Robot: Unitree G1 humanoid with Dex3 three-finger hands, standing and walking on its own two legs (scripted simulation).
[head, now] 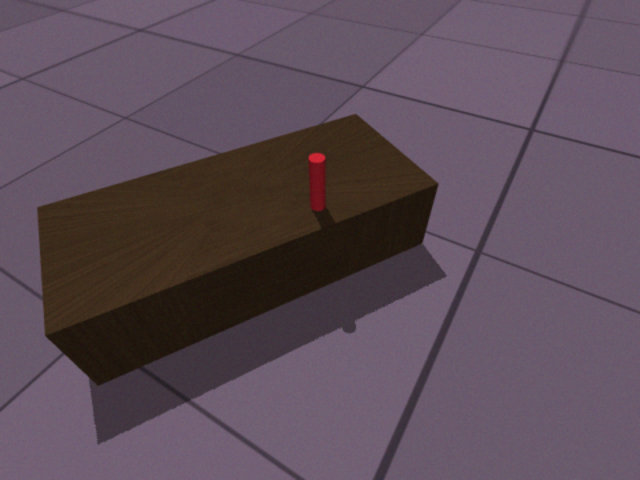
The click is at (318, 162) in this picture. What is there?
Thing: slim round
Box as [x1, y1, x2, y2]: [309, 153, 324, 210]
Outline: 313,153 309,156 310,206 314,210 321,210 324,207 324,156 320,153
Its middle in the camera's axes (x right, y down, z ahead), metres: +0.00 -0.21 +1.30
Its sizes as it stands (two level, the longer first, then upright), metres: 0.053 0.053 0.204
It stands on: a support 0.33 m high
